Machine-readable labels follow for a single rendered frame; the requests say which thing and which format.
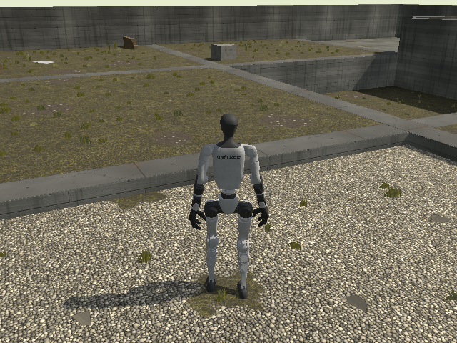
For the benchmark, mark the robot left forearm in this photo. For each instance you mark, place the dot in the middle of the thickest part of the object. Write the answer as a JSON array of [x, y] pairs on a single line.
[[197, 196]]

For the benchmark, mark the robot right forearm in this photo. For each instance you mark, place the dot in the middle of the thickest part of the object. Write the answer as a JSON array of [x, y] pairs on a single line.
[[260, 194]]

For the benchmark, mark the left robot hand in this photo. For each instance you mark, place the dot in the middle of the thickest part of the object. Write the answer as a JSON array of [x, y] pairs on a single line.
[[192, 218]]

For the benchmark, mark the left robot shin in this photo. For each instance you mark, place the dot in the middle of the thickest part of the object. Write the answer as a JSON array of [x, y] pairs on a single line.
[[210, 259]]

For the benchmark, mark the robot left upper arm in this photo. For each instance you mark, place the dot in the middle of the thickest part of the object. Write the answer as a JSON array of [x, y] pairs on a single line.
[[204, 163]]

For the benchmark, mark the robot left foot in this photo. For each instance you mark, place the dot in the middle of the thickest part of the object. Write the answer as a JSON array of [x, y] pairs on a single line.
[[211, 286]]

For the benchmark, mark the right robot hand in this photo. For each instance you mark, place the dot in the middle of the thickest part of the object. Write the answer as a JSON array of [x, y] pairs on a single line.
[[264, 215]]

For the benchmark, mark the robot right upper arm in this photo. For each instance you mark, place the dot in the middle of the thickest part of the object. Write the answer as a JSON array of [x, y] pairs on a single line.
[[251, 152]]

